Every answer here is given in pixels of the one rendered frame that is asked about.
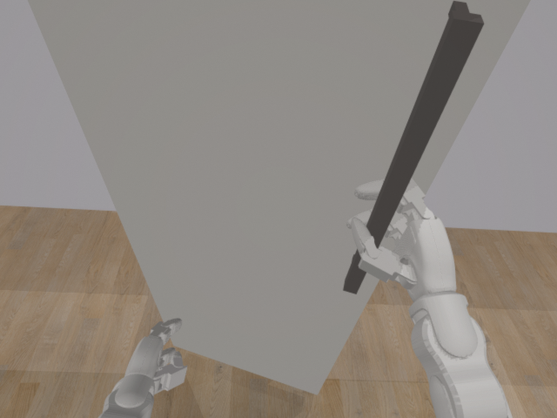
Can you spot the fridge door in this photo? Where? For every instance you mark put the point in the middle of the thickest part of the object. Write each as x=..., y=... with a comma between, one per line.
x=231, y=136

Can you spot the right robot forearm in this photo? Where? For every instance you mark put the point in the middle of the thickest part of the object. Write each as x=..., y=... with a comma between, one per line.
x=452, y=348

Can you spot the left robot forearm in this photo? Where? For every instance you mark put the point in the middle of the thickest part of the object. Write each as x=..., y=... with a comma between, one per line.
x=132, y=397

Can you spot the handle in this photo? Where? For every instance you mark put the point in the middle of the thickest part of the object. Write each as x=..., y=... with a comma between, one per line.
x=456, y=43

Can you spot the robot right hand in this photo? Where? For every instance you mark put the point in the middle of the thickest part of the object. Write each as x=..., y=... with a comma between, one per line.
x=423, y=243

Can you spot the robot left hand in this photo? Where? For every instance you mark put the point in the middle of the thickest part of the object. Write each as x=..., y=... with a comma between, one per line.
x=151, y=360

